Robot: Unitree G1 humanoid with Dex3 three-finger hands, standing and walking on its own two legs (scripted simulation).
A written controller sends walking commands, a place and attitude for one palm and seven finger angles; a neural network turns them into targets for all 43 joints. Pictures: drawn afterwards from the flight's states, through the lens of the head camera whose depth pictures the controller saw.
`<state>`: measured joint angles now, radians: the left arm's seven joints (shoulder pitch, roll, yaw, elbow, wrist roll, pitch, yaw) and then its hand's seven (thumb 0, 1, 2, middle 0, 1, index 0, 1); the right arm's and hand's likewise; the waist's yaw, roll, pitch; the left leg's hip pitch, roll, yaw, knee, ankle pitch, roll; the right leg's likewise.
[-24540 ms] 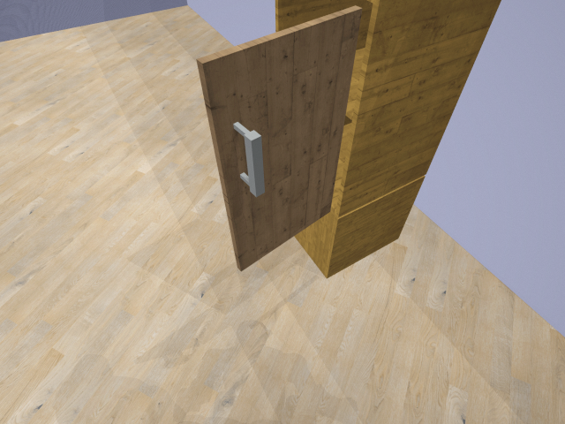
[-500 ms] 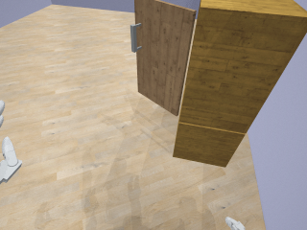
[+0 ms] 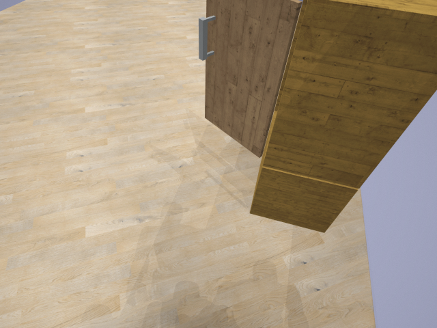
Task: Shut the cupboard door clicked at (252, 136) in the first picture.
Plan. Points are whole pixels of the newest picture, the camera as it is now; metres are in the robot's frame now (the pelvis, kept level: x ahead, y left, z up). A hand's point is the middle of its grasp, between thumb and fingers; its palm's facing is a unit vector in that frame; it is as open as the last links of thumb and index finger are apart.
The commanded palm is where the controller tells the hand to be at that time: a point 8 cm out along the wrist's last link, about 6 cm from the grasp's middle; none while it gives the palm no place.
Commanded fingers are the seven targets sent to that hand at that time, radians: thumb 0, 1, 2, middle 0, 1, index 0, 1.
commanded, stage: let the arm hang, fingers relaxed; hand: left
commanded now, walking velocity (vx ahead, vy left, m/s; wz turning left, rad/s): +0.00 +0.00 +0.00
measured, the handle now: (207, 38) +1.01 +0.10 +0.05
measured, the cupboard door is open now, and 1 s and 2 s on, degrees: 59 59 59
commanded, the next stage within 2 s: look to check the result in 0.68 s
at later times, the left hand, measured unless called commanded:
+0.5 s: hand out of the picture +0.04 +0.20 -0.17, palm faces -0.01 -0.97 -0.24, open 7.3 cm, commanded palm none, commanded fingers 0.00 0.90 0.90 -0.20 -0.30 -0.20 -0.30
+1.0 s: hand out of the picture +0.06 +0.22 -0.16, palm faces -0.02 -0.95 -0.30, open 7.3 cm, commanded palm none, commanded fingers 0.00 0.90 0.90 -0.20 -0.30 -0.20 -0.30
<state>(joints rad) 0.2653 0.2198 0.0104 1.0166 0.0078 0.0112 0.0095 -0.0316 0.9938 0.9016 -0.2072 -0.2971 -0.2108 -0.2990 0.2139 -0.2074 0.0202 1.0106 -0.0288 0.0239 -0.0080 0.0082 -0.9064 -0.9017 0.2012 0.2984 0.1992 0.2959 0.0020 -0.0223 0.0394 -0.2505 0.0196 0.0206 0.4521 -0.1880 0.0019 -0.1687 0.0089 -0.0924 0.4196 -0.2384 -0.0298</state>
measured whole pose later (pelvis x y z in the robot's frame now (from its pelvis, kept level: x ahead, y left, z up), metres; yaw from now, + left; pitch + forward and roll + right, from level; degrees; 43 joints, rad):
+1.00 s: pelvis +0.02 +0.00 +0.01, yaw -1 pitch -2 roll +0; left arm 0.20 0.27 0.02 1.15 0.01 -0.01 0.01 0.00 0.91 0.90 -0.20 -0.30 -0.20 -0.30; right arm 0.19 -0.27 -0.01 1.12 -0.02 0.00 -0.02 0.01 -0.91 -0.90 0.20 0.30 0.20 0.30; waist -0.01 0.02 0.04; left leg -0.14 0.02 0.05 0.34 -0.17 0.00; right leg -0.08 0.01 -0.07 0.33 -0.22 -0.03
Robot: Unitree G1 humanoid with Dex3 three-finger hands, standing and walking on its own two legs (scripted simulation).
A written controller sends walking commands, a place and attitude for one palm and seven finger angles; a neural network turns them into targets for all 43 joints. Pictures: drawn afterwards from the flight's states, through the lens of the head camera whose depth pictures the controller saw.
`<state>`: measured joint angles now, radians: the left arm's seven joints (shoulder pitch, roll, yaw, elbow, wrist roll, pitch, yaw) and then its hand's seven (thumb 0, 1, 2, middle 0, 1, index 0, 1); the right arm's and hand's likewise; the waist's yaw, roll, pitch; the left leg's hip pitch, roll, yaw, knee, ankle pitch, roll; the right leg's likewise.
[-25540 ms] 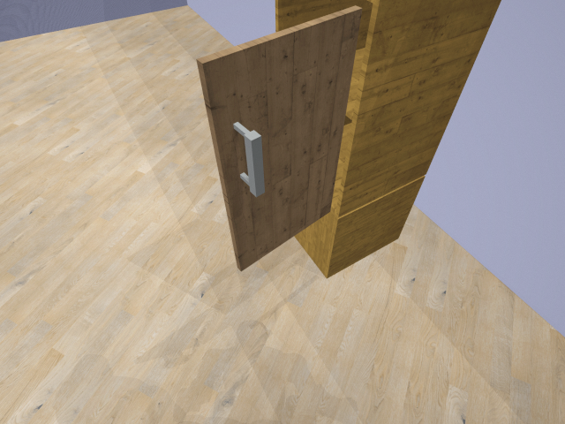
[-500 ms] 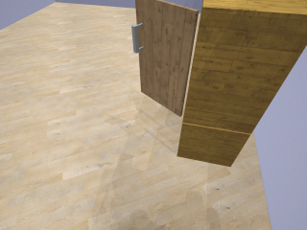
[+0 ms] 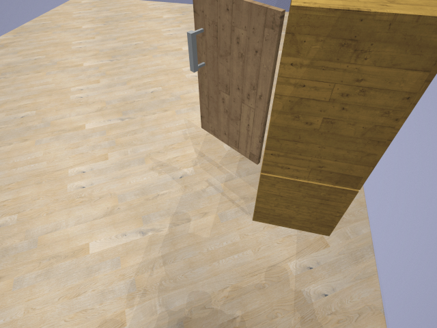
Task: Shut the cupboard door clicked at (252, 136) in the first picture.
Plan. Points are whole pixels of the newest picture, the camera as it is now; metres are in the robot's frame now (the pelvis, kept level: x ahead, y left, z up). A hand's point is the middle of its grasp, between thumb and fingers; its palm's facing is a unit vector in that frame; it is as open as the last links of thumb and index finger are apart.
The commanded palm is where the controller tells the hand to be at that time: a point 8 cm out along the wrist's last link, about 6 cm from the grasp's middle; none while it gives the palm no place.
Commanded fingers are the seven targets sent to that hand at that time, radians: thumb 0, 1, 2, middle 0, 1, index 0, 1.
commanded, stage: look to check the result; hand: left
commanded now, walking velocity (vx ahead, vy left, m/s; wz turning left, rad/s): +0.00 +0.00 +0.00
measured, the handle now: (197, 50) +0.99 +0.13 +0.05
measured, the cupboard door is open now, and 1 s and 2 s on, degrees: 59 59 59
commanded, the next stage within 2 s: walk to a spot facing it in 0.28 s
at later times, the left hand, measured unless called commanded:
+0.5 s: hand out of the picture +0.09 +0.24 -0.16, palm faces -0.01 -0.94 -0.33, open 7.3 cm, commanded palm none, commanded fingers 0.00 0.90 0.90 -0.20 -0.30 -0.20 -0.30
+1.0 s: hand out of the picture +0.01 +0.24 -0.18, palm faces +0.30 -0.91 -0.28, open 7.3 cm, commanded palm none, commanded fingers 0.00 0.90 0.90 -0.20 -0.30 -0.20 -0.30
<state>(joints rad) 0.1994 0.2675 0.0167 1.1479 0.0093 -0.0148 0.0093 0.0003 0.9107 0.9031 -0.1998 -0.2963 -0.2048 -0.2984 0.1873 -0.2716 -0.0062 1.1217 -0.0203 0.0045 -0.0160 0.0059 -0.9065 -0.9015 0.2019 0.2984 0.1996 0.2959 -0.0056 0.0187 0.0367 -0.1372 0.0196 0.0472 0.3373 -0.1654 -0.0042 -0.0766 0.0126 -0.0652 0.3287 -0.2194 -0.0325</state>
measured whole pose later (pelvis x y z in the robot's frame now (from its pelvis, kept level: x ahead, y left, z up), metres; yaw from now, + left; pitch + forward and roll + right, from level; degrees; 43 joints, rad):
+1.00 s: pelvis +0.00 +0.01 -0.01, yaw +18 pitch +1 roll -1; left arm 0.17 0.23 0.06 0.93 0.01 0.05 0.02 0.00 0.91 0.90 -0.20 -0.30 -0.20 -0.30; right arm 0.25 -0.18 -0.03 0.97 -0.04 0.05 -0.01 0.01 -0.90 -0.90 0.20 0.30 0.20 0.30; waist -0.03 0.02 0.11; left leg -0.34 -0.02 -0.07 0.52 -0.19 0.01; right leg -0.38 -0.03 -0.02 0.89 -0.49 0.04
